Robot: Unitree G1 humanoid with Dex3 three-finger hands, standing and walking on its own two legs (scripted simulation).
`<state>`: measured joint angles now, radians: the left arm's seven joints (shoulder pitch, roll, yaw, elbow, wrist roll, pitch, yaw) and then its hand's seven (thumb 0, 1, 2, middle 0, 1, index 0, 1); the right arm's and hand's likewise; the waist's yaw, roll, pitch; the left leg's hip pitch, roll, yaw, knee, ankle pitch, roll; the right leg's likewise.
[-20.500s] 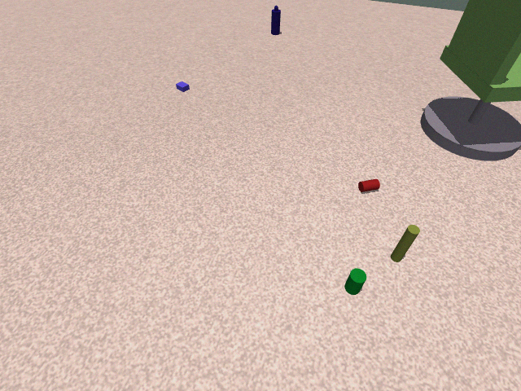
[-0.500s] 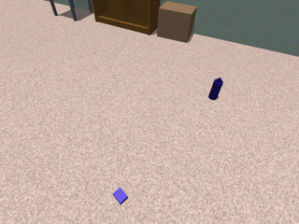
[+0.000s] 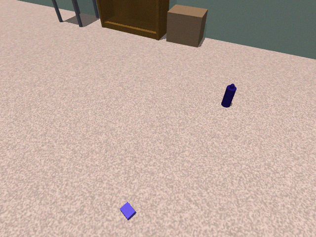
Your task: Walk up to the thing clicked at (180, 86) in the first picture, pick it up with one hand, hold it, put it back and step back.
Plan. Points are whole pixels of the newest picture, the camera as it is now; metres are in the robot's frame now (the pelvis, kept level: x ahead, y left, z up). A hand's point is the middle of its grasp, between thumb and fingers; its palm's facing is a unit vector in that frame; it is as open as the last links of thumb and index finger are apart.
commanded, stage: stand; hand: left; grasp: from above
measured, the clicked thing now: (127, 210) +0.43 +0.19 -0.76
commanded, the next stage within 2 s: rise first in 0.68 s
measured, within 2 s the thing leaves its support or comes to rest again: neither
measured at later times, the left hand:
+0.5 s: hand out of the picture +0.04 +0.18 -0.18, palm faces +0.02 -0.98 -0.21, open 7.4 cm
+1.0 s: hand (97, 233) +0.19 +0.19 -0.19, palm faces +0.02 -0.97 -0.24, open 7.6 cm
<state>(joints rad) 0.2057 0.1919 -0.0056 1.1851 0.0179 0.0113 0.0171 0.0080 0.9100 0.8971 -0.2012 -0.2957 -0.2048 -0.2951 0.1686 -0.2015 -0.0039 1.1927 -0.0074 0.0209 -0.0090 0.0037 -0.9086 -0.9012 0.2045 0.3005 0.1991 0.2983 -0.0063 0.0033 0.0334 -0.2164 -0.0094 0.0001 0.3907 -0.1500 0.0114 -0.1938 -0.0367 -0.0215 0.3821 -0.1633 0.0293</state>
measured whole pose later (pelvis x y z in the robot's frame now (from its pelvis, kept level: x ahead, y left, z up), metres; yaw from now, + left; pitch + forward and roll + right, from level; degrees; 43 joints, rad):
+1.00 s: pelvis +0.03 -0.01 -0.02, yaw +0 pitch +7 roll +0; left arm -0.13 0.26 0.08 1.15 -0.01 0.03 0.02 0.01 0.67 0.71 -0.40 -0.42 -0.40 -0.43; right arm 0.18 -0.28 -0.01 0.85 0.02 -0.07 -0.04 0.00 -0.95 -0.91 0.21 0.30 0.20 0.30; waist -0.04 -0.02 0.01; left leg -0.47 0.01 0.00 0.63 -0.29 0.00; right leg -0.45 -0.02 -0.02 0.63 -0.31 0.01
